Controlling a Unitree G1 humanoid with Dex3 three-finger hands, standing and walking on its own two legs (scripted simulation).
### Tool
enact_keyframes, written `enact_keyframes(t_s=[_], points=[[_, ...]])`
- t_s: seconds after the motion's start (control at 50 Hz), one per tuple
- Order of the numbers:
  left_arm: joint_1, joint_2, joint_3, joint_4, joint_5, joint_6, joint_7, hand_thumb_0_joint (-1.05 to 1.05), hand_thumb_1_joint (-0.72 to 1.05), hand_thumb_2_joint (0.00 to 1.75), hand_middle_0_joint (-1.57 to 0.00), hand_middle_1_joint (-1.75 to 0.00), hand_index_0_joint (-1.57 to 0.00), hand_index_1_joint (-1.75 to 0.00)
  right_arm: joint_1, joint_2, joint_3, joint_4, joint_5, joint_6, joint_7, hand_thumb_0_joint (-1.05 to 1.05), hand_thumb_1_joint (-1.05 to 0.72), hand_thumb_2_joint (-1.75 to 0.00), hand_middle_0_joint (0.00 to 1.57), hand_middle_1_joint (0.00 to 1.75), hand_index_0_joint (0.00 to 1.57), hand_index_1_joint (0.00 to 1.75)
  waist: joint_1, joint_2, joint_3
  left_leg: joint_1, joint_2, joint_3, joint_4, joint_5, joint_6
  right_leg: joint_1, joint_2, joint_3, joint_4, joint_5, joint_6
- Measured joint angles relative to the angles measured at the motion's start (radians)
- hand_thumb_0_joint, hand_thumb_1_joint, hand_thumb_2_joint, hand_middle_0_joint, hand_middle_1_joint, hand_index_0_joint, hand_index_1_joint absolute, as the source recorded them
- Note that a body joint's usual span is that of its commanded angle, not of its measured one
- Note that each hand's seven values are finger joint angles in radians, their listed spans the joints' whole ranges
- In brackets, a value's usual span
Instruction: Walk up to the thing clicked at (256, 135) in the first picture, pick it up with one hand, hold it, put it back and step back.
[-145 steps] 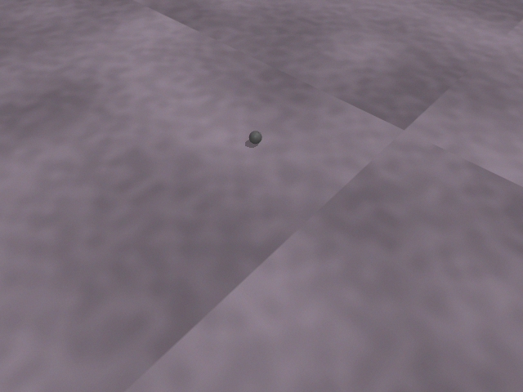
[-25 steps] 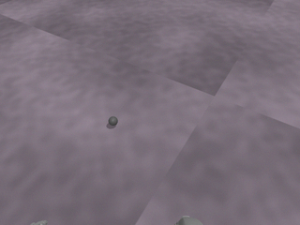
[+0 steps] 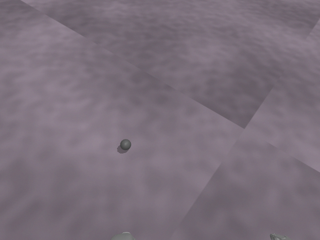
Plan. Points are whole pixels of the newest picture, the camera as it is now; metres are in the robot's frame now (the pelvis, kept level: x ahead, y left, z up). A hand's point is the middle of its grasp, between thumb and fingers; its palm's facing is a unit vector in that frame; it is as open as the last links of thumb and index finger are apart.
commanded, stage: walk up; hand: left
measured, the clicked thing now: (125, 144) +0.80 +0.23 -0.72
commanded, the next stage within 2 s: none
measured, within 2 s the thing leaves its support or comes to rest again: neither
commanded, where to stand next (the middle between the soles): +0.41 +0.00 m, yaw -2 degrees
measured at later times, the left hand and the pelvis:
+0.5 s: hand (79, 187) +0.28 +0.25 -0.12, palm faces -0.09 -0.91 -0.40, open 7.4 cm; pelvis +0.18 -0.01 +0.00, yaw -1 degrees
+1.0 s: hand (70, 171) +0.34 +0.30 -0.15, palm faces -0.02 -0.94 -0.35, open 7.4 cm; pelvis +0.30 +0.03 +0.00, yaw +0 degrees
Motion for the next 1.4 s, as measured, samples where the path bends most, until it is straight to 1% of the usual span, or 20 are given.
enact_keyframes(t_s=[0.06,0.12,0.28,0.38,0.46,0.48,0.5,0.56,0.6,0.74,0.86,0.94,0.96,0.98,1.06,1.14,1.22,1.3,1.36,1.4], points=[[-0.024,-0.012,-0.022,0.014,-0.002,0.016,0.004,0.01,0.91,0.90,-0.20,-0.30,-0.20,-0.30,0.009,0.013,0.006,-0.023,0.022,-0.013,-0.013,0.01,-0.90,-0.89,0.20,0.30,0.20,0.30,-0.030,0.010,0.003,0.052,0.007,-0.006,-0.008,-0.041,0.012,-0.134,0.059,0.053,0.273,0.002,-0.029],[-0.047,-0.007,-0.026,0.008,-0.013,0.012,-0.004,0.01,0.91,0.90,-0.20,-0.30,-0.20,-0.30,0.035,0.034,0.023,-0.026,0.033,-0.020,-0.025,0.00,-0.90,-0.89,0.20,0.30,0.20,0.30,-0.043,-0.017,0.000,0.131,-0.011,0.003,-0.097,-0.029,0.012,-0.235,0.058,0.083,0.299,0.087,-0.031],[-0.079,-0.018,-0.018,-0.002,-0.006,0.027,-0.024,0.01,0.91,0.90,-0.20,-0.30,-0.20,-0.30,0.110,0.038,0.030,-0.026,0.029,-0.025,-0.039,0.01,-0.90,-0.89,0.20,0.30,0.20,0.30,-0.055,-0.026,0.002,0.286,-0.045,0.027,-0.232,-0.049,0.019,-0.350,0.019,0.075,0.100,0.223,0.006],[-0.108,-0.039,-0.017,-0.006,0.000,0.029,-0.034,0.01,0.91,0.90,-0.20,-0.30,-0.20,-0.30,0.134,0.020,0.024,-0.031,0.026,-0.010,-0.042,0.01,-0.90,-0.89,0.20,0.30,0.20,0.30,-0.068,0.001,0.018,0.332,-0.052,0.038,-0.224,-0.107,0.005,-0.312,0.014,0.023,-0.111,0.292,-0.004],[-0.124,-0.057,-0.014,-0.011,0.005,0.006,-0.031,0.01,0.91,0.90,-0.20,-0.30,-0.20,-0.30,0.142,0.001,0.021,-0.038,0.028,0.009,-0.043,0.01,-0.90,-0.89,0.20,0.30,0.20,0.30,-0.075,0.042,0.023,0.327,-0.029,0.040,-0.099,-0.222,-0.016,-0.218,0.055,-0.003,-0.241,0.347,-0.021],[-0.133,-0.068,-0.011,-0.012,0.008,-0.002,-0.025,0.01,0.91,0.90,-0.20,-0.30,-0.20,-0.30,0.136,-0.005,0.019,-0.033,0.029,0.015,-0.046,0.01,-0.90,-0.89,0.20,0.30,0.20,0.30,-0.076,0.075,0.034,0.305,-0.001,0.025,-0.019,-0.250,-0.002,-0.211,0.077,-0.020,-0.221,0.332,-0.026],[-0.137,-0.073,-0.012,-0.020,0.010,-0.010,-0.021,0.01,0.91,0.90,-0.20,-0.30,-0.20,-0.30,0.129,-0.002,0.020,-0.030,0.029,0.021,-0.048,0.01,-0.90,-0.89,0.20,0.30,0.20,0.30,-0.075,0.087,0.039,0.267,0.003,-0.003,0.085,-0.266,0.009,-0.208,0.085,-0.030,-0.195,0.304,-0.030],[-0.138,-0.080,-0.019,-0.038,0.000,-0.020,-0.013,0.01,0.91,0.90,-0.20,-0.30,-0.20,-0.30,0.112,0.006,0.036,-0.013,0.026,0.036,-0.048,0.01,-0.90,-0.89,0.20,0.30,0.20,0.30,-0.051,0.076,0.035,0.139,-0.034,-0.043,0.350,-0.280,0.019,-0.177,0.073,-0.022,-0.182,0.258,-0.042],[-0.125,-0.089,-0.025,-0.044,-0.005,-0.023,-0.008,0.01,0.91,0.90,-0.20,-0.30,-0.20,-0.30,0.102,-0.001,0.038,-0.005,0.031,0.038,-0.044,0.01,-0.90,-0.89,0.20,0.30,0.20,0.30,-0.040,0.083,0.027,0.067,-0.033,-0.067,0.409,-0.230,0.018,-0.132,0.071,-0.022,-0.228,0.263,-0.036],[-0.052,-0.086,-0.025,-0.039,0.003,-0.023,-0.009,0.01,0.90,0.90,-0.21,-0.30,-0.21,-0.30,0.081,-0.028,0.015,0.002,0.020,0.041,-0.026,0.01,-0.90,-0.89,0.20,0.30,0.20,0.30,-0.026,0.106,0.000,-0.084,0.033,-0.124,0.287,-0.057,-0.022,-0.018,0.088,-0.029,-0.343,0.268,-0.032],[-0.021,-0.051,-0.013,-0.038,0.016,-0.002,-0.009,0.01,0.90,0.90,-0.21,-0.30,-0.21,-0.30,0.082,-0.023,0.006,0.033,0.004,0.043,-0.021,0.01,-0.90,-0.89,0.20,0.30,0.20,0.30,-0.012,0.079,-0.013,-0.070,0.057,-0.080,0.074,-0.001,-0.042,0.010,0.086,-0.043,-0.325,0.210,-0.016],[-0.020,-0.031,-0.018,-0.029,0.010,0.018,-0.001,0.01,0.90,0.90,-0.20,-0.30,-0.21,-0.30,0.076,-0.014,0.010,0.047,0.004,0.029,-0.037,0.01,-0.90,-0.89,0.20,0.30,0.20,0.30,-0.008,0.052,-0.018,0.032,0.032,-0.057,-0.067,0.036,-0.024,-0.020,0.074,-0.043,-0.213,0.121,0.015],[-0.029,-0.022,-0.019,-0.021,0.007,0.026,0.002,0.01,0.90,0.90,-0.20,-0.30,-0.20,-0.30,0.064,0.002,0.010,0.053,0.003,0.023,-0.045,0.01,-0.90,-0.89,0.20,0.30,0.20,0.30,-0.011,0.018,-0.010,0.041,0.008,-0.045,-0.065,0.023,-0.023,-0.033,0.047,-0.035,-0.167,0.090,0.015],[-0.040,-0.019,-0.019,-0.013,0.003,0.035,0.007,0.01,0.91,0.90,-0.20,-0.30,-0.20,-0.30,0.056,0.016,0.015,0.051,0.000,0.017,-0.050,0.01,-0.90,-0.89,0.20,0.30,0.20,0.30,-0.010,-0.007,-0.002,0.041,-0.007,-0.032,-0.051,0.009,-0.019,-0.055,0.036,-0.013,-0.109,0.067,0.004],[-0.064,-0.031,-0.035,0.010,0.000,0.053,0.014,0.01,0.91,0.90,-0.20,-0.30,-0.20,-0.30,0.029,0.045,0.036,0.019,0.011,0.002,-0.052,0.01,-0.90,-0.89,0.20,0.30,0.20,0.30,-0.028,-0.016,0.016,0.058,0.005,-0.028,-0.048,-0.013,0.000,-0.162,0.091,0.036,0.143,-0.039,-0.019],[-0.085,-0.032,-0.036,0.022,-0.005,0.055,0.011,0.01,0.91,0.90,-0.20,-0.30,-0.20,-0.30,0.027,0.059,0.051,-0.002,0.019,-0.010,-0.062,0.00,-0.90,-0.89,0.20,0.30,0.20,0.30,-0.039,-0.032,0.027,0.102,-0.004,-0.018,-0.110,0.005,0.003,-0.222,0.085,0.080,0.178,0.015,-0.017],[-0.100,-0.037,-0.036,0.038,-0.006,0.059,0.014,0.01,0.91,0.90,-0.20,-0.30,-0.20,-0.30,0.017,0.052,0.053,-0.004,0.020,0.000,-0.074,0.00,-0.90,-0.89,0.20,0.30,0.21,0.30,-0.039,-0.027,0.032,0.126,-0.010,-0.001,-0.117,-0.006,0.006,-0.230,0.061,0.094,0.090,0.063,0.003],[-0.118,-0.043,-0.032,0.065,-0.005,0.058,0.019,0.01,0.91,0.90,-0.20,-0.30,-0.20,-0.30,-0.007,0.036,0.052,0.002,0.018,0.020,-0.076,0.00,-0.90,-0.89,0.20,0.30,0.21,0.30,-0.043,-0.002,0.030,0.111,-0.006,0.009,-0.065,-0.041,-0.001,-0.191,0.050,0.060,-0.046,0.108,0.010],[-0.129,-0.052,-0.027,0.090,0.002,0.048,0.025,0.01,0.91,0.90,-0.20,-0.30,-0.20,-0.30,-0.032,0.022,0.052,0.017,0.026,0.041,-0.075,0.01,-0.90,-0.89,0.20,0.30,0.20,0.30,-0.038,0.032,0.027,0.082,0.013,0.010,0.016,-0.088,-0.015,-0.129,0.072,0.037,-0.158,0.178,0.013],[-0.139,-0.072,-0.030,0.106,0.011,0.044,0.028,0.01,0.91,0.90,-0.20,-0.30,-0.20,-0.30,-0.051,0.018,0.052,0.039,0.033,0.055,-0.078,0.01,-0.90,-0.89,0.20,0.30,0.20,0.30,-0.041,0.077,0.028,0.077,0.031,-0.015,0.041,-0.110,-0.021,-0.117,0.094,0.019,-0.161,0.178,0.016]])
